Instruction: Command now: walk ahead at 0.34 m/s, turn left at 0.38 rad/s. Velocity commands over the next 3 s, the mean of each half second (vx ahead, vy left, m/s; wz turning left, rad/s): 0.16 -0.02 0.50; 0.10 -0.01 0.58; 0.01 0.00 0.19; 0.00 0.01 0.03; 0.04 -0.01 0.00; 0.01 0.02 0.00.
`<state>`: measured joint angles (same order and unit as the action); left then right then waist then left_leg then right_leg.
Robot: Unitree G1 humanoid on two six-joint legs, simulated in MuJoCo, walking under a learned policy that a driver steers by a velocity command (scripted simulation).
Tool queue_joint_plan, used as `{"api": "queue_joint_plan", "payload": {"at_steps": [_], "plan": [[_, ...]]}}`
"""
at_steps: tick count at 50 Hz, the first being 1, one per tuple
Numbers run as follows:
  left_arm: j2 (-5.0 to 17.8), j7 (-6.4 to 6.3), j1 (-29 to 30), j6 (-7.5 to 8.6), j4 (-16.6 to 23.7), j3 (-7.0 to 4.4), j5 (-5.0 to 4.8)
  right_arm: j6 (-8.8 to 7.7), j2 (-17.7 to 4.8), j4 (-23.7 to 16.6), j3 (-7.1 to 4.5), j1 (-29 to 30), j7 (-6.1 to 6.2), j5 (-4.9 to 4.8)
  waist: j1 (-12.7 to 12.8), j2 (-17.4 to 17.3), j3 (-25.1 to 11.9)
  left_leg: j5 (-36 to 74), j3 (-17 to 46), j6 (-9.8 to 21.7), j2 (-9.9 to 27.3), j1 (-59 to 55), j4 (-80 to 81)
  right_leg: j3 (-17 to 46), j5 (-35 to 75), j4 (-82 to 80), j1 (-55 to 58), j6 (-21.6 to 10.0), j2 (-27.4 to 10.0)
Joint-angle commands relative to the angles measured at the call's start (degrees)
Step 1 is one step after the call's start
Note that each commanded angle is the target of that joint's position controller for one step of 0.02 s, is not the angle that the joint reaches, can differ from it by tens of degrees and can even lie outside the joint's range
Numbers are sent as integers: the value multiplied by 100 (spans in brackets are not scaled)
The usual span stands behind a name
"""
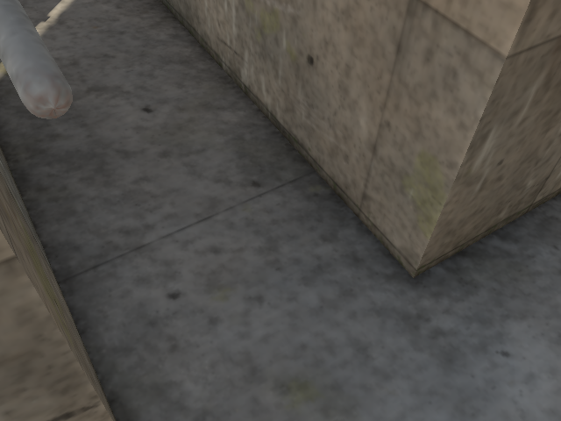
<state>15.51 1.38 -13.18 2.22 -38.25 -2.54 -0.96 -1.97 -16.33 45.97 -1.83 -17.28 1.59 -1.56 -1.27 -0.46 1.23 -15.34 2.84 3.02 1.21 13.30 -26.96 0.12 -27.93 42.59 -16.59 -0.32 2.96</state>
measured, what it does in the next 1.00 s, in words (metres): walks ahead, turning left: right foot, then left foot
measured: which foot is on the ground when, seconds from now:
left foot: down 0.00-0.10, up 0.12-0.46, down 0.48-0.86, up 0.88-1.00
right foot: up 0.00-0.08, down 0.10-0.48, up 0.50-0.84, down 0.86-1.00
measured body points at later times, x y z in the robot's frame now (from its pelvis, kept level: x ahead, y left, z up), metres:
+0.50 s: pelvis +0.10 -0.04 -0.03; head +0.15 -0.02 +0.42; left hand +0.14 +0.28 -0.13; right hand +0.37 -0.24 -0.10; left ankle +0.14 +0.06 -0.75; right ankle +0.02 -0.16 -0.73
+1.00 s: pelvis +0.21 -0.09 -0.01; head +0.25 -0.08 +0.44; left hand +0.21 +0.22 -0.09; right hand +0.49 -0.27 -0.11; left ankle +0.11 +0.01 -0.65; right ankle +0.31 -0.15 -0.75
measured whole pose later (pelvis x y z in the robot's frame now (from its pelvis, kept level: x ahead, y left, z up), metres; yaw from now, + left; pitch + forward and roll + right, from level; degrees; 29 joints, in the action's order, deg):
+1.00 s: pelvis +0.21 -0.09 -0.01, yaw +35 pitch +1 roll +0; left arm 14.8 -0.7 -7.6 0.2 -36.3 -2.0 2.0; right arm 2.3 -21.0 37.1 -4.3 -12.2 3.0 -0.1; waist -0.6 -2.2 3.8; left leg -27.0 5.9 -5.2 -2.1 30.7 -69.5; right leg -1.5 -9.5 27.0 -18.2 -1.5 0.4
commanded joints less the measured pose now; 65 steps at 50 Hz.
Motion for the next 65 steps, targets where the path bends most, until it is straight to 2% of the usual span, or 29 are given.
{"api": "queue_joint_plan", "payload": {"at_steps": [1, 4, 5, 6, 7, 9, 12, 17, 21, 23, 24, 25, 26, 27, 28, 30, 32, 34, 40, 42, 43, 44, 45, 47, 54, 58, 62, 63, 65], "plan": [[397, 8, 507, 358, 442, -176, 22, 86, -1217, -454, -366, 154, 6, 62, -2, -643, 233, -559, 1304, 960, 609, -403, 1424, -338, 808, -1497, -283, 63, 176], [585, -133, -80, 271, 306, -302, 16, 163, -993, -745, -340, 517, -6, 19, 368, -694, -394, 541, 1111, 606, 348, 208, 420, -268, 2232, -2471, 1324, 136, 49], [859, -212, -677, 213, 243, -400, 27, 145, -607, -890, -243, 720, -14, 69, 643, -330, -696, -1, 899, 191, 103, 1018, -510, 253, 2305, -2373, 2268, -53, -627], [1469, -292, -991, 118, 284, -521, 167, 91, -76, -1138, -99, 618, -51, 184, 569, 1397, -838, -1820, 193, -299, -517, 2319, -2224, 1935, 3452, -2368, 2833, -769, -2123], [1495, -255, -806, 100, 326, -512, 279, 56, -433, -1226, -194, 397, -95, 116, 371, 1599, -582, -2259, 272, -499, -177, 2982, -3423, 3001, 3240, -2674, 2430, -1530, -2916], [835, -254, -156, 121, 407, -336, 191, 160, -956, -971, -403, 399, -138, 26, 209, 616, -27, -1520, 342, -666, 169, 3233, -4179, 1734, 3360, -2538, 2036, -1234, -2295], [915, -386, 205, -33, 307, -326, 133, 176, -707, -1133, -360, 663, -169, 195, 88, 1140, 232, -805, -277, -870, 234, 2594, -3781, 128, 4589, -2615, 1179, -969, -1427], [1231, -517, 259, -266, 337, -433, 132, 145, -326, -1458, -169, 1106, -459, 43, 290, 615, -107, -210, -543, -816, 236, 1997, -2080, -59, 4809, -2375, 1356, -1184, -1763], [1437, -408, 484, -74, 378, -502, -17, 229, -653, -1504, -264, 1077, -458, 136, 200, 555, -420, -116, -697, -482, -21, 1273, -1128, -217, 5413, -1739, 1575, -981, -1978], [1238, -404, 476, -35, 341, -428, -30, 197, -974, -1404, -437, 448, -383, 151, -186, 455, -859, 353, -829, -127, -406, 5, -220, -645, 5549, -367, 1306, -705, -1541], [1025, -352, 143, -32, 345, -340, 90, 127, -1244, -1298, -577, -202, -296, 68, -492, 239, -1285, 944, -91, 137, -75, -1430, -107, -911, 3172, 771, 175, -401, -1012], [255, -278, 121, -7, 742, -140, 303, 22, -2063, -1364, -680, -437, -191, 204, -110, -1304, -1470, 1391, 3440, 1085, 1841, -2678, 346, -527, -1009, 2519, -2032, 10, -146], [847, -193, 161, 50, 662, -229, 84, -133, -1788, -1451, -572, -457, -214, 287, -379, -748, -2213, 485, 4764, 1989, 2503, -2486, 1048, 849, -1057, 3376, -2238, 205, -3], [1149, -185, 469, 11, 803, -322, -103, -205, -1482, -1442, -471, -31, -230, 235, -260, -569, -1307, 420, 3955, 1943, 2286, -1988, 1091, 816, -671, 3593, -2618, 282, -176], [1054, -124, 688, 111, 899, -239, 38, -185, -1191, -1211, -442, -66, -175, -32, -141, -785, -868, -1078, 3011, 1708, 1607, -1754, 1188, 717, -296, 2938, -2789, 101, -502], [1130, -161, 999, 115, 915, -295, 172, -81, -988, -1382, -352, 631, -47, 80, 93, -542, -150, -136, 2250, 1288, 1133, -557, 1217, 558, 233, 2008, -2230, 148, -596], [866, -125, 888, 65, 849, -203, 230, -1, -1215, -1478, -392, 855, 75, 223, 262, -321, -292, 2310, 1710, 1212, 990, -163, 932, 334, 440, 1416, -1618, 341, -411], [622, -129, 655, -13, 722, -89, 265, 108, -1383, -1410, -464, 756, 88, 187, 269, -435, -550, 2806, 1292, 1120, 782, 187, 677, 152, 643, 798, -1003, 503, -268], [736, -80, 684, -182, 674, -143, 145, 363, -1270, -1404, -440, 718, 79, 114, 281, -1021, -489, 355, 1730, 559, 462, 840, 298, 130, 1635, -822, 36, 389, 76], [846, -143, 399, -143, 585, -248, 169, 283, -1024, -1470, -377, 706, 119, 158, 334, -921, -429, 305, 1981, 176, 307, 880, -165, 365, 2300, -1847, 627, 133, -246], [1256, -209, 202, -133, 633, -333, 262, 261, -583, -1419, -256, 296, 116, 242, 178, 230, -845, -1242, 1285, -185, -234, 1218, -1563, 1513, 3173, -2180, 1319, -292, -1531], [1605, -225, 516, -184, 653, -375, 399, 200, -556, -1619, -241, 93, 111, 221, -212, 1807, -755, -2487, 440, -507, -757, 2215, -3026, 3155, 3488, -2777, 1216, -1253, -2569], [1323, -216, 664, -153, 770, -328, 378, 176, -1058, -1446, -377, -82, 114, 191, -156, 1559, -817, -2198, 529, -674, -320, 2355, -4221, 3362, 2942, -2854, 1153, -1711, -2670], [743, -208, 1061, -118, 813, -176, 325, 339, -1335, -1067, -512, 23, 162, 74, -123, 517, -480, -1444, 518, -831, -145, 2326, -4872, 1850, 2593, -2561, 767, -1224, -1957], [670, -295, 1033, -126, 679, -157, 228, 299, -542, -1144, -237, 556, 157, 183, 132, 952, -727, -1209, 38, -897, -39, 1355, -2672, 812, 3413, -2439, 1039, -1376, -1643], [881, -264, 835, -232, 603, -223, 145, 246, -599, -985, -164, 599, 48, 171, 299, 1033, -803, -998, -246, -687, -69, 710, -1195, 1021, 3071, -2332, 1140, -1453, -1766], [583, -225, 583, -173, 527, -110, 93, 283, -823, -695, -123, 357, 13, 317, 168, 576, -721, 748, 328, -71, 336, -946, 811, 744, 2144, -2043, 118, -554, -1427], [271, -187, 505, -89, 650, -46, 236, 297, -1155, -639, -194, 607, 55, 402, 500, -714, -664, 472, 1069, 333, 927, -553, 595, -65, 1244, -1741, -67, -56, -790], [416, -220, 861, -92, 603, -77, 321, 216, -360, -703, 56, 1104, 36, 415, 375, -481, -266, -684, 1008, 338, 839, 482, 942, -42, 1629, -1919, 743, 199, -688]]}}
